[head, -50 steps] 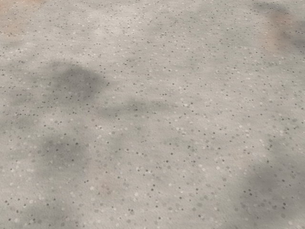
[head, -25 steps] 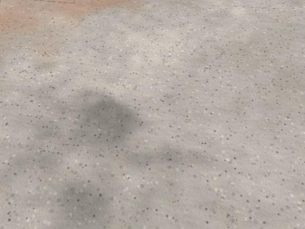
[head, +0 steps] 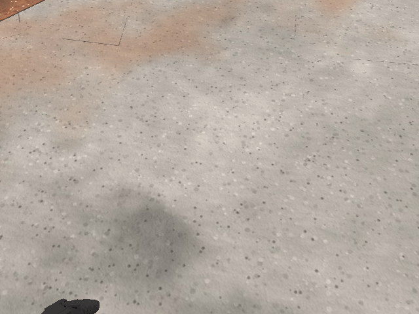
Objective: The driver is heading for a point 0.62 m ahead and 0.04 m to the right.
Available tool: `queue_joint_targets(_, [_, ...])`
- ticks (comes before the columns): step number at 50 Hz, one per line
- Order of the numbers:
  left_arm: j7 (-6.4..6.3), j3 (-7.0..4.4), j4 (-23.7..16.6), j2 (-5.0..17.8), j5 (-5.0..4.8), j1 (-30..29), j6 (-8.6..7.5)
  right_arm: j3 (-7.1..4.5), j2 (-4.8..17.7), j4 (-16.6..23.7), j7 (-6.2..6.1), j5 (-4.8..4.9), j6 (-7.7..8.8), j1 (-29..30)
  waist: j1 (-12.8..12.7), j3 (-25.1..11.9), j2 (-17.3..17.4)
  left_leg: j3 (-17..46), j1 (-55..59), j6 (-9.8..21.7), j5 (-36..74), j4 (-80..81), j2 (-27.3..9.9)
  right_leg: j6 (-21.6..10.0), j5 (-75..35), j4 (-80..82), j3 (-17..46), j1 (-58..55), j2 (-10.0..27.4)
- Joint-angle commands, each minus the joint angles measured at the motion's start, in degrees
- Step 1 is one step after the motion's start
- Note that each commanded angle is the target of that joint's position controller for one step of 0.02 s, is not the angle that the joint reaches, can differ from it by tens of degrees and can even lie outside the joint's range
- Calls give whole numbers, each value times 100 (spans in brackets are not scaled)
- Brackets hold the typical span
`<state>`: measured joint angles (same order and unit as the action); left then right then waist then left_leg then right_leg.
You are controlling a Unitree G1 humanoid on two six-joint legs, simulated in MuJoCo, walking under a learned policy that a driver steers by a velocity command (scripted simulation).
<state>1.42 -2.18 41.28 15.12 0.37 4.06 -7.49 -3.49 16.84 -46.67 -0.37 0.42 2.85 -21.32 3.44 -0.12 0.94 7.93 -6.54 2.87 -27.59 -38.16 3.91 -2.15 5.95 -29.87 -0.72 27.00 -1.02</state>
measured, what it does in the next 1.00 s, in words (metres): walks ahead: left foot, then right foot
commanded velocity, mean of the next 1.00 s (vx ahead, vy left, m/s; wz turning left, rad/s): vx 0.45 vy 0.00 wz -0.08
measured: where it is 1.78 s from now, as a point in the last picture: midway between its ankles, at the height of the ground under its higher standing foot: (208, 272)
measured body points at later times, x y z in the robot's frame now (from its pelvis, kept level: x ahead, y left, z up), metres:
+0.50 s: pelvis +0.27 +0.02 +0.00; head +0.30 +0.03 +0.45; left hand +0.24 +0.31 -0.13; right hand +0.51 -0.20 -0.07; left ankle +0.39 +0.13 -0.73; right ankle +0.10 -0.11 -0.72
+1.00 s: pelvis +0.51 +0.01 +0.00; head +0.54 +0.00 +0.45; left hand +0.74 +0.21 -0.09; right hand +0.50 -0.27 -0.13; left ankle +0.39 +0.14 -0.72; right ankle +0.62 -0.11 -0.72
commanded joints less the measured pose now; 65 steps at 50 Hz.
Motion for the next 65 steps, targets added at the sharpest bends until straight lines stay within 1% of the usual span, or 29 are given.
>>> queue_joint_targets(1, [8, -372, 196, 1063, -148, 2176, 46, -17, 572, 453, 23, 115, 218, -384, -902, -1629, -1318, 226, -3681, -35, -534, -3513, -134, -1477, 1746, 1127, 4177, -4630, 2249])
queue_joint_targets(2, [-17, -300, 120, 856, -136, 1755, 84, -72, 756, 608, 44, 150, 236, 239, -909, -821, -802, 36, -3952, -22, 17, -3555, -402, -1238, 1722, 1258, 3392, -3876, 2070])
queue_joint_targets(3, [-17, -255, 43, 797, -62, 1397, 117, -58, 696, 691, 39, 78, 242, 578, -776, -397, -357, -181, -3795, -42, 488, -3317, -650, -1144, 1134, 1403, 2822, -3109, 1849])
queue_joint_targets(4, [-7, -218, 21, 700, -19, 1182, 127, -76, 627, 729, 41, 5, 241, 685, -627, -139, -300, -238, -3635, -76, 776, -2981, -813, -1141, 589, 1556, 2460, -2576, 1664])
queue_joint_targets(8, [-5, -211, 117, 711, -46, 1117, 75, -38, 316, 713, 35, -7, 139, 473, -332, -117, -595, -423, -3139, -241, 1177, -2226, -1045, -1208, -564, 1973, 1566, -1884, 1350])
queue_joint_targets(15, [-107, -274, 413, 957, -138, 1587, 193, 61, 93, 1038, 94, 3, 209, 1692, -708, 145, -456, -693, -2938, -361, 3067, 47, -900, -957, -966, 2126, 644, -1935, 1075])
queue_joint_targets(20, [-132, -300, 656, 1047, -176, 1953, 332, 39, 187, 1317, 239, 68, 282, 2311, -829, 324, -522, -710, -2978, -153, 2763, 731, -735, -857, -1046, 1771, 813, -2689, 1459])
queue_joint_targets(22, [-163, -332, 688, 1134, -177, 1880, 390, -10, 314, 1309, 273, 56, 307, 2122, -636, 209, -604, -774, -2589, 8, 2381, 923, -629, -739, -1639, 1436, 829, -2926, 1548])
queue_joint_targets(24, [-187, -303, 654, 1089, -164, 1721, 432, -205, 666, 973, 220, 5, 307, 947, 1, -539, -514, -1007, -794, 293, 2484, 1158, -389, -503, -3023, 56, 465, -2665, 1162])
queue_joint_targets(25, [-199, -186, 506, 830, -42, 1688, 411, -326, 1061, 785, 156, -62, 288, -92, 398, -1384, -36, -76, 929, 662, 2832, 887, -1279, -290, -1877, -1554, 210, -1613, 855])
queue_joint_targets(26, [-158, 17, 412, 171, -44, 2410, 283, -423, 1527, 674, 162, -92, 248, -428, 87, -2083, 1498, 2549, 2892, 1584, 1822, 1349, -2581, 94, 1676, -3635, 72, 741, -149])
queue_joint_targets(27, [-115, -80, 530, 644, -159, 2201, 182, -291, 971, 683, 160, -24, 220, -528, 316, -2138, 1184, 3263, 2884, 1566, 1020, 1862, -2676, 63, 2712, -4393, 814, 1471, -20])
queue_joint_targets(28, [-90, -177, 368, 956, -298, 1676, 137, -209, 766, 710, 139, -20, 222, -154, 303, -1219, 794, 2395, 2149, 1302, 1055, 1980, -2513, 12, 2307, -4560, 805, 1836, 239])
queue_joint_targets(29, [-103, -167, 297, 908, -287, 1346, 140, -162, 644, 749, 131, -46, 223, 223, 136, -762, 375, 1685, 1344, 1140, 1449, 2114, -2285, 16, 1800, -4321, 654, 1683, 513])
queue_joint_targets(31, [-129, -218, 308, 797, -185, 1315, 264, -84, 360, 731, 164, -119, 292, 706, -237, -270, 395, 819, 201, 979, 2040, 2541, -1929, 71, 1243, -3777, 677, 1139, 816])
queue_joint_targets(35, [-169, -204, 322, 493, -188, 1366, 503, -161, 465, 517, 150, -135, 436, 801, -436, 23, 330, -85, -385, 1000, 2659, 3069, -1877, 225, 629, -3346, 778, 1048, 858])
queue_joint_targets(41, [-56, -130, 17, 222, -50, 441, 423, -177, 590, 243, 9, -109, 346, 703, -237, 311, 156, -1367, -368, 712, 4305, 2939, -1503, 250, -1014, -1269, 354, 774, 630])
queue_joint_targets(43, [15, -80, -126, 112, -21, 101, 390, -180, 661, 91, -27, -61, 274, 441, -75, 246, 161, -1439, -146, 692, 4759, 2728, -1567, 222, -1214, -772, 118, 501, 502])
queue_joint_targets(46, [90, -125, -257, 281, -25, 15, 382, -220, 818, -85, -40, 44, 144, 351, -126, 113, 358, -1297, 502, 604, 5137, 2194, -1784, 40, -664, -314, 85, 401, 356])
queue_joint_targets(49, [54, -336, 19, 755, 48, 1004, 342, -223, 810, -160, -77, 97, 48, 468, -698, -494, 210, -1423, 605, 195, 5476, 617, -1426, -299, -1399, 568, -98, -1086, 19])
queue_joint_targets(50, [-31, -440, 96, 1217, 121, 1540, 357, -126, 585, -70, -82, -73, 92, 278, -790, -1186, -360, -1587, -270, -126, 3967, -625, -1073, -602, -4237, 91, 714, -2546, 840])
queue_joint_targets(51, [-89, -371, 118, 1301, 209, 1542, 406, 126, -42, -112, 30, -179, 132, -530, -403, -2062, -1524, -1264, -2059, -524, -850, -2563, -358, -1867, -5971, -225, 2516, -4437, 2371])
queue_joint_targets(52, [-63, -252, 115, 833, 85, 1612, 444, 64, 256, -335, 79, -35, 106, -517, -599, -2690, -1027, -286, -2052, -568, -1480, -3037, -454, -2044, -5170, 10, 2817, -4240, 2400])
queue_joint_targets(53, [-36, -211, 78, 700, 19, 1246, 468, -16, 541, -189, 84, 126, 47, 51, -647, -1984, -790, -303, -2385, -560, -1291, -3076, -651, -1782, -4321, 266, 2235, -3658, 2066])
queue_joint_targets(55, [-47, -137, 42, 475, -4, 493, 490, -37, 483, -135, -70, 25, -134, 577, -423, -958, -400, -420, -2438, -601, -739, -2431, -910, -1355, -2648, 745, 1736, -2244, 1688])
queue_joint_targets(56, [-61, -155, 39, 515, 43, 231, 522, -49, 462, -160, -120, -4, -250, 500, -222, -764, -577, -449, -1940, -632, -453, -2010, -966, -1224, -1972, 1016, 1519, -1503, 1524])
queue_joint_targets(58, [-96, -198, 52, 584, 143, 1, 568, -21, 278, -291, -203, -24, -376, 277, -86, -685, -810, -654, -1270, -669, -111, -1331, -822, -1177, -1244, 1312, 1250, -818, 1335])
queue_joint_targets(62, [-177, -175, 202, 496, 81, -101, 609, -8, 204, -453, -212, -75, -432, 290, -84, -754, -820, -770, -451, -522, 1152, -127, -750, -962, 624, 1506, 1034, -476, 1183])
queue_joint_targets(65, [-188, -91, 433, 250, 34, 72, 654, -2, 228, -475, -154, -247, -409, 390, -54, -304, -607, -723, -6, -244, 1722, 956, -793, -311, 2529, 1444, 852, -44, 782])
